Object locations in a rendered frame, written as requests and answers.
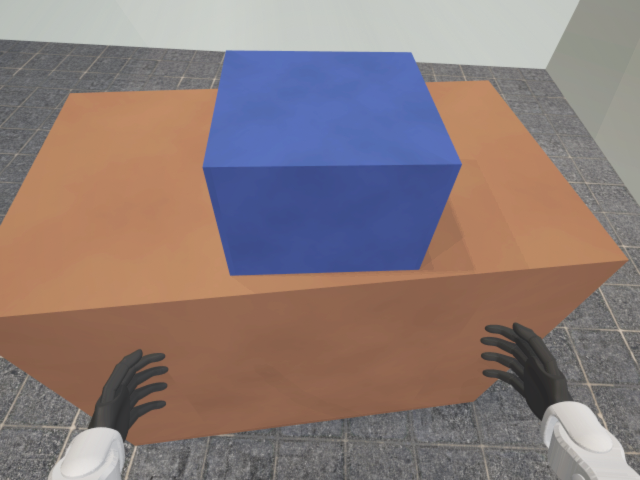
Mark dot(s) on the left robot hand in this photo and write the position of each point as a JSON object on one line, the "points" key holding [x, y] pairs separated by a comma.
{"points": [[115, 407]]}

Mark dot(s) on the left robot forearm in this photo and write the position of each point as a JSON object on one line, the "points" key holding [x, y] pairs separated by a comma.
{"points": [[94, 454]]}

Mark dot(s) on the carton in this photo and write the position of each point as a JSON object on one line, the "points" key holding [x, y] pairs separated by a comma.
{"points": [[326, 161]]}

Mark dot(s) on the right robot hand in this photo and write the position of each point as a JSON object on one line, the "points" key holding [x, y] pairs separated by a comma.
{"points": [[538, 379]]}

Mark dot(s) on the right robot forearm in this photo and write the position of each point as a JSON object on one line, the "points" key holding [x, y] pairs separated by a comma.
{"points": [[579, 448]]}

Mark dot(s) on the pedestal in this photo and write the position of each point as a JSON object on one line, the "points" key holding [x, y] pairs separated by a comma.
{"points": [[111, 245]]}

